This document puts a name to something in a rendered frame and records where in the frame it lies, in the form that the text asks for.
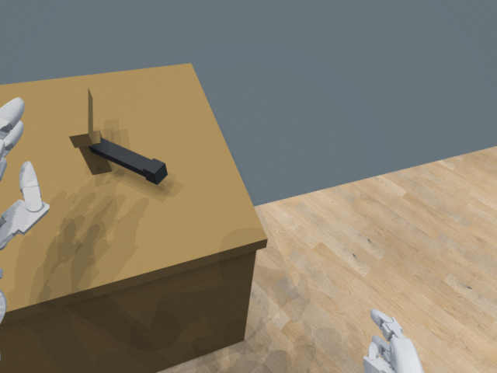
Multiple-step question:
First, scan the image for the left robot hand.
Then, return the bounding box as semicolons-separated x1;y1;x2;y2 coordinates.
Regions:
0;97;50;250

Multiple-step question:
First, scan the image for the right robot hand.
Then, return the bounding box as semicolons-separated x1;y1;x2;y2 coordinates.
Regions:
363;309;424;373

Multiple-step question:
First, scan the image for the counter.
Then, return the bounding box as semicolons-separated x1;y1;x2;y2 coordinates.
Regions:
0;63;268;373

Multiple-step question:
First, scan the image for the tap lever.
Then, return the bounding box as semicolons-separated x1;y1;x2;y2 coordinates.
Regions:
89;138;168;185

